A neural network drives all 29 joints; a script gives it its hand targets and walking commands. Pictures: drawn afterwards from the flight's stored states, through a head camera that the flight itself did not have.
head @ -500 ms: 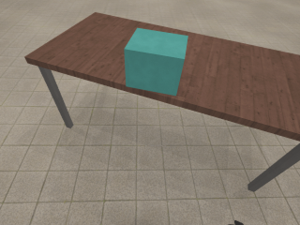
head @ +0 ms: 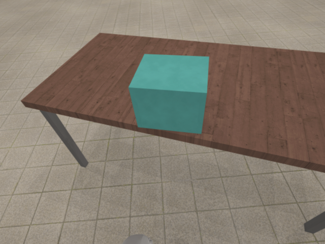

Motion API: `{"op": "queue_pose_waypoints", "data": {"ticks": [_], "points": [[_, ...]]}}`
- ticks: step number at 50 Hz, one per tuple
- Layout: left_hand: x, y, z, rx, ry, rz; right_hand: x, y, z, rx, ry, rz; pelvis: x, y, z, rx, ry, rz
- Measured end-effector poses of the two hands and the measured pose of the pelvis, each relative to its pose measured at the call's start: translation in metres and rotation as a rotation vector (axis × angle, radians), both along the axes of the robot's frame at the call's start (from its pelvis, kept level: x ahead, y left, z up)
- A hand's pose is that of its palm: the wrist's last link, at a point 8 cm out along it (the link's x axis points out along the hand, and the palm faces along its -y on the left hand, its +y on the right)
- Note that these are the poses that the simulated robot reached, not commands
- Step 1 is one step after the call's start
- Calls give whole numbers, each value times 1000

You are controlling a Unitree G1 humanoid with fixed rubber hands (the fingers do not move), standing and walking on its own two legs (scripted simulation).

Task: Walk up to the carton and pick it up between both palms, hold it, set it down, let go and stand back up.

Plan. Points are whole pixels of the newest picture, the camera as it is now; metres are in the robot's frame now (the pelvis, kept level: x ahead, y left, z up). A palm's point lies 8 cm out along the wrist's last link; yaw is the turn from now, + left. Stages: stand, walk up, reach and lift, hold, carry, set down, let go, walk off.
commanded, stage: walk up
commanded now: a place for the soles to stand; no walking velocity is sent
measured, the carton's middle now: (172, 93) +0.64 +0.00 -0.01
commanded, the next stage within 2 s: none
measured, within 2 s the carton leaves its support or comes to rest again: neither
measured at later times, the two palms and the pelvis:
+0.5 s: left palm (48, 221) +0.21 +0.35 -0.11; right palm (236, 234) +0.19 -0.16 -0.10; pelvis +0.11 +0.10 +0.00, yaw -4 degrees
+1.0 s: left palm (57, 205) +0.25 +0.34 -0.10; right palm (244, 233) +0.19 -0.18 -0.09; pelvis +0.13 +0.09 +0.01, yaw -7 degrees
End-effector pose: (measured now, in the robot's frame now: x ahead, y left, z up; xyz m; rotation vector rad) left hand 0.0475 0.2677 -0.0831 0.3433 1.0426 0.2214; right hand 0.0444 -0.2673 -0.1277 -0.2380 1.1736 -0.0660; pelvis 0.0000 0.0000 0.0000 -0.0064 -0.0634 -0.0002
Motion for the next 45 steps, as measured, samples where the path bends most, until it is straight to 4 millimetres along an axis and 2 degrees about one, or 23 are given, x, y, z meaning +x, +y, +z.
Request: {"op": "queue_pose_waypoints", "data": {"ticks": [4, 7, 10, 13, 18, 22, 26, 29, 37, 45], "points": [[-7, 24, -2, -1, 77, 39, 64, 20, 14, 9, -87, 39, 25, 16, 4, -7, 7, 2], [-1, 45, -9, -16, 108, 61, 108, 42, 21, 6, -140, 67, 45, 33, 2, -13, 14, 4], [16, 69, -26, -43, 120, 69, 145, 68, 22, -18, -196, 84, 68, 56, -8, -20, 17, -6], [42, 86, -42, -70, 129, 52, 165, 90, 21, -40, -229, 68, 84, 75, -17, 1, 11, -14], [99, 90, -38, -102, 97, -12, 166, 108, 34, -57, -224, -17, 101, 91, -6, -7, 19, -36], [141, 88, -29, -112, 37, -78, 155, 109, 35, -72, -196, -59, 109, 98, 0, -6, 31, -55], [169, 85, -26, -105, 2, -123, 145, 104, 26, -75, -170, -91, 113, 100, -4, 4, 31, -74], [181, 82, -22, -100, -18, -136, 141, 100, 19, -55, -157, -112, 114, 99, -6, -4, 26, -88], [207, 76, -8, -125, -63, -153, 139, 101, 26, -38, -166, -120, 123, 97, 3, 17, 37, -103], [208, 70, -11, -138, -42, -168, 145, 92, 35, -60, -186, -115, 127, 94, 5, 22, 44, -119]]}}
